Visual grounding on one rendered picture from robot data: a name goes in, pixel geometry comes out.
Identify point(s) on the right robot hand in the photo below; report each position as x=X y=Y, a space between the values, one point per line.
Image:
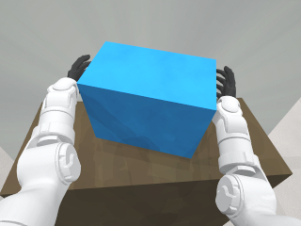
x=228 y=88

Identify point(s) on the pedestal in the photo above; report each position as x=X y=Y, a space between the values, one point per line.
x=125 y=185

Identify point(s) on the left robot upper arm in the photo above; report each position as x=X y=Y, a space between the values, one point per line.
x=45 y=174

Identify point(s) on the carton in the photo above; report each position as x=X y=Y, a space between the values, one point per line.
x=148 y=98

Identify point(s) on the left robot hand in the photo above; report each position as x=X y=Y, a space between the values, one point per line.
x=78 y=67

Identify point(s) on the robot right forearm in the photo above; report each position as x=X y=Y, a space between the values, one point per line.
x=233 y=140

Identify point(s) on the robot left forearm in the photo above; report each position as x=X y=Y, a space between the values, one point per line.
x=57 y=116

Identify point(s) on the right robot upper arm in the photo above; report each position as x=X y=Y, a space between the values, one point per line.
x=249 y=201

